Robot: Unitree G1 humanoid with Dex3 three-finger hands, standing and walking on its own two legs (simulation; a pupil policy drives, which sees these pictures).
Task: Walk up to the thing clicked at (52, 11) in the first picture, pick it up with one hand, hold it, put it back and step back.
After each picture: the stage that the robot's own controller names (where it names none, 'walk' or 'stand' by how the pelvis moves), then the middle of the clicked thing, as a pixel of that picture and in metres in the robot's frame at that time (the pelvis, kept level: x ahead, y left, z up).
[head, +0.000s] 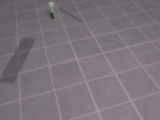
stand; (52, 11) +2.00 +0.48 -0.65
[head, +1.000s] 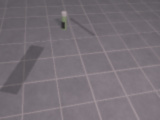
walk; (64, 21) +1.88 +0.23 -0.63
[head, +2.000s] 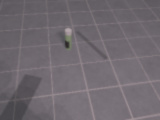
walk; (68, 39) +1.28 +0.15 -0.65
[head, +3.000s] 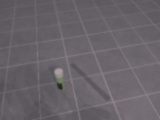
walk; (60, 80) +0.82 +0.23 -0.64
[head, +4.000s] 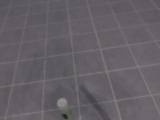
walk; (64, 109) +0.52 +0.24 -0.64
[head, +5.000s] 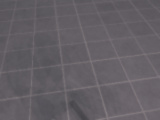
stand; out of the picture +0.40 +0.22 -0.65
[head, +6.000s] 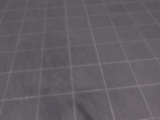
stand; out of the picture +0.38 +0.19 -0.66
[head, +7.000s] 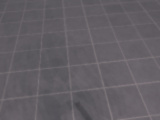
stand; out of the picture +0.40 +0.21 -0.66
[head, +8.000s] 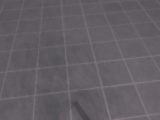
stand; out of the picture +0.39 +0.22 -0.66
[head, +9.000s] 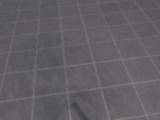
stand; out of the picture +0.38 +0.23 -0.66
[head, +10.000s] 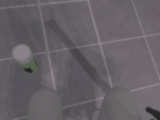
go down; (27, 61) +0.45 +0.24 -0.33
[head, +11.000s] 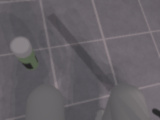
approach; (26, 56) +0.46 +0.25 -0.27
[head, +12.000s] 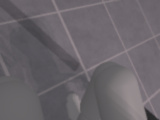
close in; out of the picture +0.45 +0.30 -0.16
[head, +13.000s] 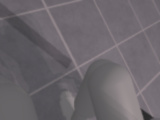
close; out of the picture +0.45 +0.31 -0.16
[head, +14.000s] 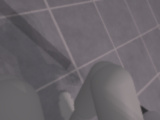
lift; out of the picture +0.41 +0.30 -0.16
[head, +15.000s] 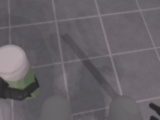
lift; (22, 78) +0.33 +0.21 -0.02
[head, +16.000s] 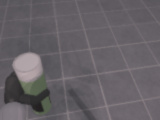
hold; (35, 88) +0.32 +0.18 +0.02
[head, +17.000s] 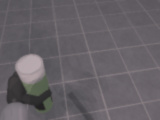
hold; (38, 88) +0.33 +0.17 +0.03
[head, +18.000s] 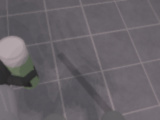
crouch; (22, 67) +0.39 +0.21 -0.04
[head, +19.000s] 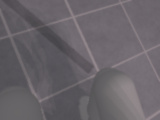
lower; out of the picture +0.50 +0.29 -0.08
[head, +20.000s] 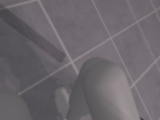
lower; out of the picture +0.46 +0.32 -0.17
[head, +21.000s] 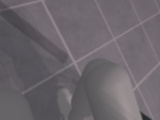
lower; out of the picture +0.45 +0.32 -0.16
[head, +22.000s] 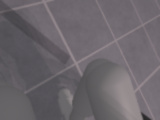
lower; out of the picture +0.44 +0.31 -0.16
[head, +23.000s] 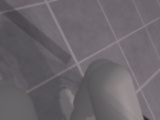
lower; out of the picture +0.44 +0.30 -0.16
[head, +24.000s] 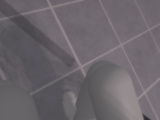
open; out of the picture +0.44 +0.29 -0.17
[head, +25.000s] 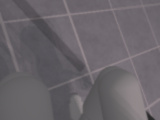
stand; out of the picture +0.43 +0.27 -0.18
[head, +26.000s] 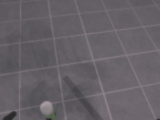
stand; (49, 112) +0.40 +0.21 -0.54
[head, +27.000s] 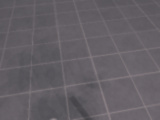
stand; out of the picture +0.40 +0.21 -0.60
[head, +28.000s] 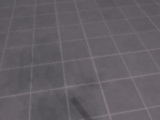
stand; out of the picture +0.38 +0.20 -0.60
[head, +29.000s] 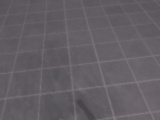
stand; out of the picture +0.42 +0.20 -0.65
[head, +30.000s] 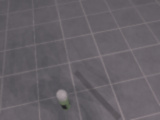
walk; (64, 100) +0.50 +0.21 -0.63
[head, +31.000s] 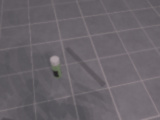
walk; (56, 67) +0.78 +0.23 -0.63
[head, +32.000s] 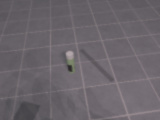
stand; (70, 62) +1.02 +0.20 -0.64
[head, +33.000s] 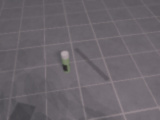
stand; (65, 62) +1.00 +0.21 -0.66
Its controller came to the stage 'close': yes
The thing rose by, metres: 0.68
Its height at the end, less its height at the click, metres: +0.00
